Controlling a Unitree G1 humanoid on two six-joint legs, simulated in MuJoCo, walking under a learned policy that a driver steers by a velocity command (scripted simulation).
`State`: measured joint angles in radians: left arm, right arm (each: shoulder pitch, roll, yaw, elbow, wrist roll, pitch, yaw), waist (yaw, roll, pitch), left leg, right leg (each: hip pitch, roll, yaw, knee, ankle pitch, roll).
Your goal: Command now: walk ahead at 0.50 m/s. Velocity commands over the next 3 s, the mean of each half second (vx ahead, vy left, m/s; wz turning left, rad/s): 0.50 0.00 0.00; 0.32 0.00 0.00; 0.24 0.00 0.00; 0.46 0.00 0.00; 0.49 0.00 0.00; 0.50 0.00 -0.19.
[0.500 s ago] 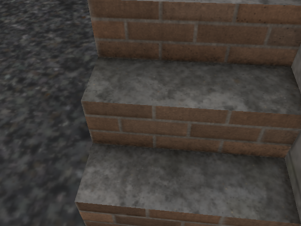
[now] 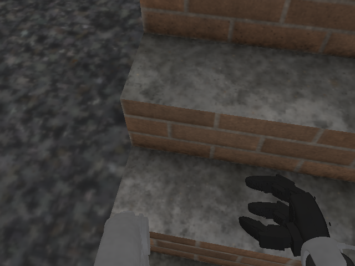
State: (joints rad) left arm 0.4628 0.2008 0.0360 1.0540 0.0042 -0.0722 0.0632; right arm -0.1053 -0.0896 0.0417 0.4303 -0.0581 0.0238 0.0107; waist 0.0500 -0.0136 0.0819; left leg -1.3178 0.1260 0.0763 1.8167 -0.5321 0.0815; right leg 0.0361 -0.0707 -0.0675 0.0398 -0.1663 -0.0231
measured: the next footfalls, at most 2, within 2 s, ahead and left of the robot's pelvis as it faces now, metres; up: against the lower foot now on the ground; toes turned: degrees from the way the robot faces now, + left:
left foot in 0.04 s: +0.21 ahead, +0.14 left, +0.22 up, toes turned +8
right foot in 0.74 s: +0.46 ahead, -0.01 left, +0.43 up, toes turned -6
